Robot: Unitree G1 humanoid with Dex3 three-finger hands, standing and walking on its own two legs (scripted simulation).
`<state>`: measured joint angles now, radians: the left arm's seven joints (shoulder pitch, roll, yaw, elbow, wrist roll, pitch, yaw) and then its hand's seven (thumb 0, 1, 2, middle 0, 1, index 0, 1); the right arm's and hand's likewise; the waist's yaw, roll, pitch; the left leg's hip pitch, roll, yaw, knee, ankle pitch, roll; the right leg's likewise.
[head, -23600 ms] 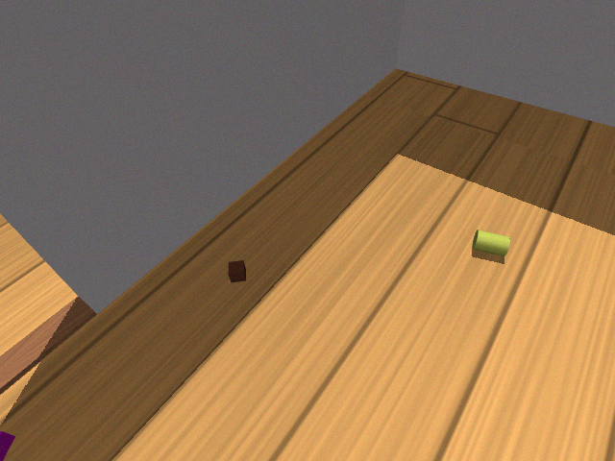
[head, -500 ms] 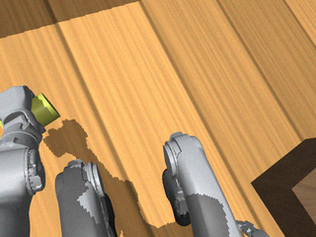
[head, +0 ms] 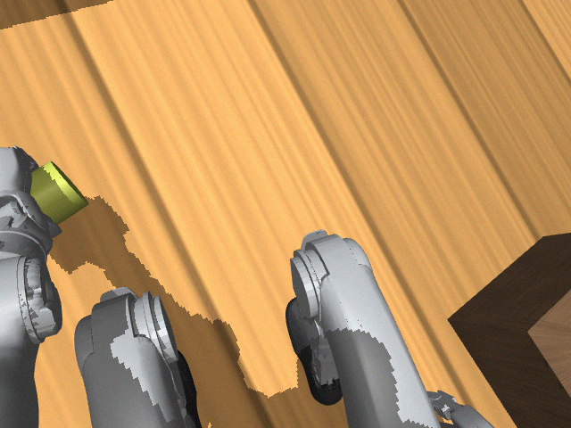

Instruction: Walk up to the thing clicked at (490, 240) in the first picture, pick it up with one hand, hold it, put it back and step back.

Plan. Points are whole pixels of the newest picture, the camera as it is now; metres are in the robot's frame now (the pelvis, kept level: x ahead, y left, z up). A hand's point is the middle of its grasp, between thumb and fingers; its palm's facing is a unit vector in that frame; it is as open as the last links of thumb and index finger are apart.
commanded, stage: lower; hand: left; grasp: from above
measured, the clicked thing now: (33, 206) +0.47 +0.28 -0.22
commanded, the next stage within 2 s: rest in 0.08 s
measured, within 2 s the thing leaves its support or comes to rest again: rests again in 0.88 s
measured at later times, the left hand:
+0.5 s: hand (45, 199) +0.48 +0.27 -0.22, palm faces -0.38 -0.21 -0.90, open 10.3 cm
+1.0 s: hand (51, 202) +0.49 +0.27 -0.25, palm faces -0.37 -0.22 -0.90, open 10.3 cm
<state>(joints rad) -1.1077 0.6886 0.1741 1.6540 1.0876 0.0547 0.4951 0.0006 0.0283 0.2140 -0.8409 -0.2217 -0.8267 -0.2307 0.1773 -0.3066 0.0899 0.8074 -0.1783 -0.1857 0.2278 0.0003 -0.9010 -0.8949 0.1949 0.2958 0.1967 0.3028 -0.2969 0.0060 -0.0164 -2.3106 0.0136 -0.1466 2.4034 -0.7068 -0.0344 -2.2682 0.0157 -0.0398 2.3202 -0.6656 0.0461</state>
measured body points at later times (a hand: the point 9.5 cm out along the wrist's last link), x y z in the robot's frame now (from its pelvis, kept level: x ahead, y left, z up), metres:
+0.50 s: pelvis +0.00 +0.01 -0.02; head +0.27 +0.06 +0.33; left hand +0.50 +0.27 -0.17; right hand -0.01 -0.25 -0.10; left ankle +0.07 +0.13 -0.30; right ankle +0.10 -0.13 -0.30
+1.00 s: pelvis +0.00 +0.01 -0.02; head +0.28 +0.08 +0.32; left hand +0.50 +0.27 -0.20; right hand -0.01 -0.24 -0.09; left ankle +0.07 +0.13 -0.30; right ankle +0.10 -0.13 -0.30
